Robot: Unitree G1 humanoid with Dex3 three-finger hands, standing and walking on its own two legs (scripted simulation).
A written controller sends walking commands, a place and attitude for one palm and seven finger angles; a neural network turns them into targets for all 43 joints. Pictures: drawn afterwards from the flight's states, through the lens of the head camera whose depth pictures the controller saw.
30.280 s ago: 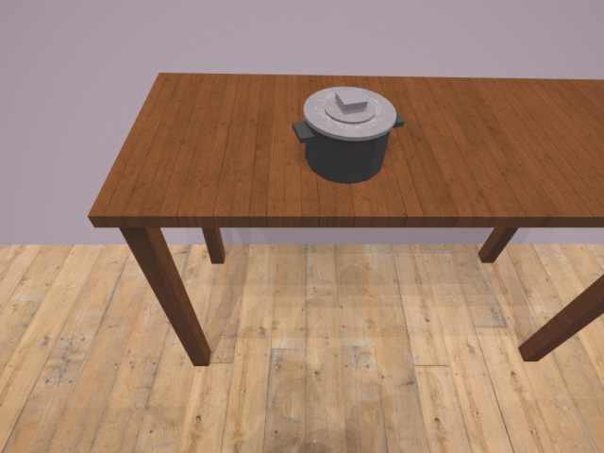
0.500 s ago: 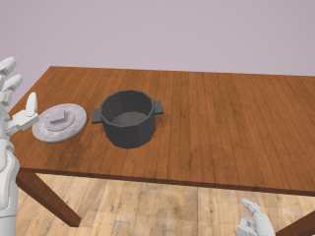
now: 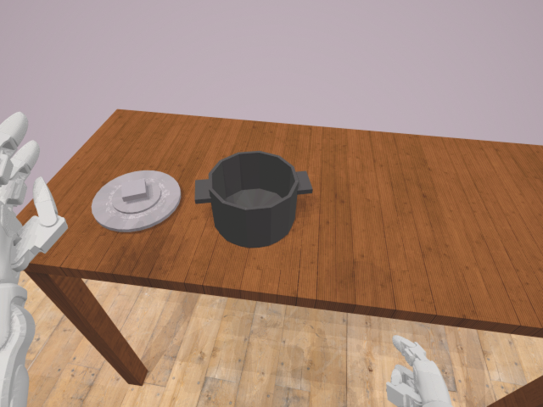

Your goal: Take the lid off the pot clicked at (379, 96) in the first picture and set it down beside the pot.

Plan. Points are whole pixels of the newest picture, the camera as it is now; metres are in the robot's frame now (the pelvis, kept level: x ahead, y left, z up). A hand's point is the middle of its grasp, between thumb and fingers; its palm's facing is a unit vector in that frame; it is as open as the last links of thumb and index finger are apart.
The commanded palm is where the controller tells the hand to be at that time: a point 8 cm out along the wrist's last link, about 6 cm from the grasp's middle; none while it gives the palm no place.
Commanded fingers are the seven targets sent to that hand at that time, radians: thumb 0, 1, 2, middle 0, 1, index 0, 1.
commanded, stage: draw the hand back to the body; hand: left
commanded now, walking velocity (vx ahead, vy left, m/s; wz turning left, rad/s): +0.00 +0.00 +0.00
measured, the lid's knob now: (134, 189) +0.47 +0.33 +0.03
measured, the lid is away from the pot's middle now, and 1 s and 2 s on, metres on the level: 0.24 0.24 0.24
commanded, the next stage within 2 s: step back with the hand held close in 0.46 s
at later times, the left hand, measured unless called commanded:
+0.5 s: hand (31, 272) +0.17 +0.25 +0.22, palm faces +0.46 -0.84 -0.29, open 7.4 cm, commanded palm +0.11 +0.29 +0.22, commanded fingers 0.00 0.90 0.90 -0.20 -0.30 -0.20 -0.30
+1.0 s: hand (56, 292) +0.17 +0.24 +0.19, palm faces +0.25 -0.83 -0.49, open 7.4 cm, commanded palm +0.10 +0.30 +0.22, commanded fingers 0.00 0.90 0.90 -0.20 -0.30 -0.20 -0.30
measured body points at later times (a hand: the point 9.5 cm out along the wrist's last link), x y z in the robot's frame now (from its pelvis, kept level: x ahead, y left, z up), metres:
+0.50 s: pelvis -0.01 +0.01 +0.00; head -0.04 +0.01 +0.45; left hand +0.14 +0.29 +0.23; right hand +0.20 -0.20 -0.07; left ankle +0.03 +0.09 -0.74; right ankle -0.03 -0.13 -0.74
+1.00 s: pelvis -0.03 +0.02 -0.01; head +0.00 +0.05 +0.44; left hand +0.15 +0.28 +0.22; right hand +0.13 -0.23 -0.07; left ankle +0.03 +0.09 -0.74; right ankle -0.03 -0.13 -0.74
